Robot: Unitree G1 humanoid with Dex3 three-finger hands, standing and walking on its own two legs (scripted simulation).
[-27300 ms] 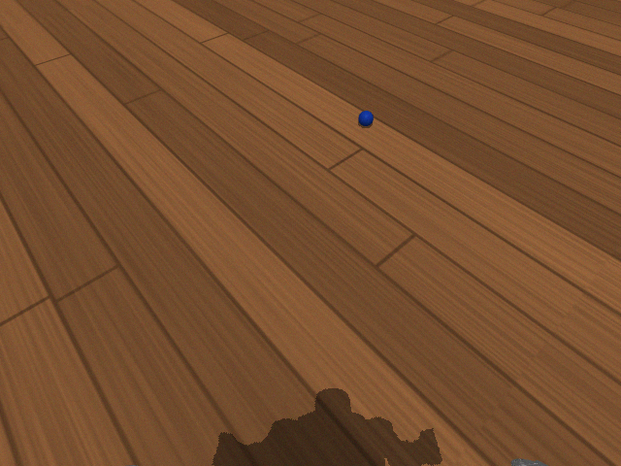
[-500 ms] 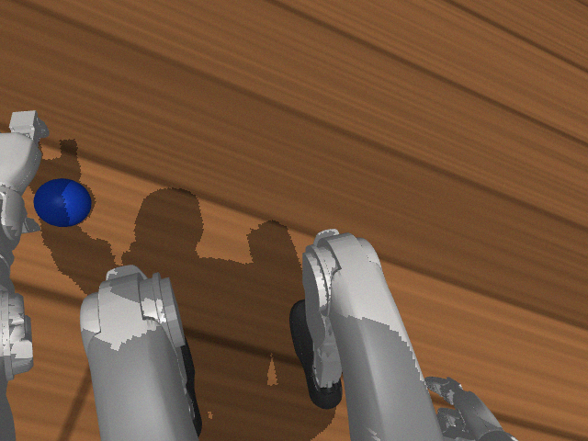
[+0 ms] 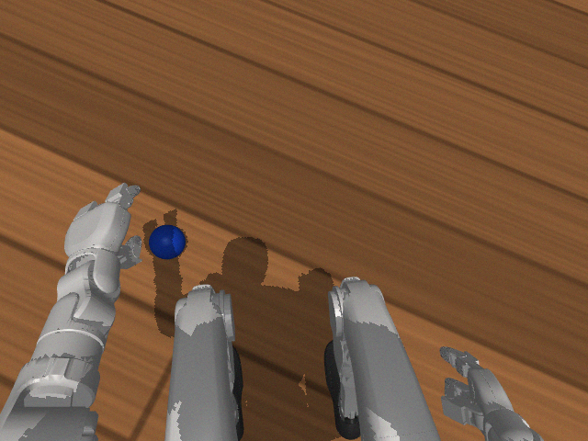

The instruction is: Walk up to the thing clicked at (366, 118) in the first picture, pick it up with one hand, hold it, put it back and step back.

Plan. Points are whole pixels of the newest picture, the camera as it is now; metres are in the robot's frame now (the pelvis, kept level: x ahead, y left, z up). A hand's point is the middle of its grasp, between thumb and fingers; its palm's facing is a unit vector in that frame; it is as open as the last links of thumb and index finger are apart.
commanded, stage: home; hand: left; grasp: from above
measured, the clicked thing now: (167, 242) +0.47 +0.28 -0.42
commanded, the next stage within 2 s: none
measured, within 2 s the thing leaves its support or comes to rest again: neither
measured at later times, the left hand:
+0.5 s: hand (70, 318) +0.26 +0.21 +0.10, palm faces +0.03 -0.93 -0.36, open 7.4 cm
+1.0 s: hand out of the picture +0.23 +0.20 +0.21, palm faces +0.16 -0.96 -0.21, open 7.4 cm
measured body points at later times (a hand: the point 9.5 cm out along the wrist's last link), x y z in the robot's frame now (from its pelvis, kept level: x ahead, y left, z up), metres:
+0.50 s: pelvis +0.04 +0.00 +0.18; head +0.13 +0.02 +0.62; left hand +0.25 +0.26 +0.12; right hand +0.25 -0.21 +0.09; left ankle +0.09 +0.13 -0.42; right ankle +0.09 -0.13 -0.42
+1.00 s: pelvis +0.09 +0.00 +0.26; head +0.10 +0.01 +0.71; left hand +0.21 +0.25 +0.23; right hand +0.28 -0.22 +0.20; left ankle +0.09 +0.13 -0.42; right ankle +0.09 -0.13 -0.42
